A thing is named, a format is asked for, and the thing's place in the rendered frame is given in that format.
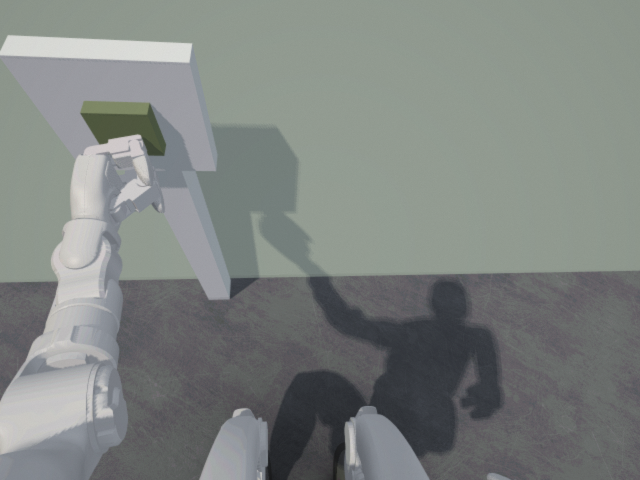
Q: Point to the right robot shin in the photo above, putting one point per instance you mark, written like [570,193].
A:
[349,473]

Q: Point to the button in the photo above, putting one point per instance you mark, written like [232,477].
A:
[109,120]

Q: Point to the robot left hand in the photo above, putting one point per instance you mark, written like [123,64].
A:
[95,182]

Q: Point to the robot left forearm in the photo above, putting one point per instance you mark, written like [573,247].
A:
[84,319]

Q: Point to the left robot thigh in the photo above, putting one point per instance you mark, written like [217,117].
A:
[239,450]

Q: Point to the robot left upper arm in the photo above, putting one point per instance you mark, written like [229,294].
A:
[56,425]

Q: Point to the panel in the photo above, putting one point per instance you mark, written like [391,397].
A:
[59,74]

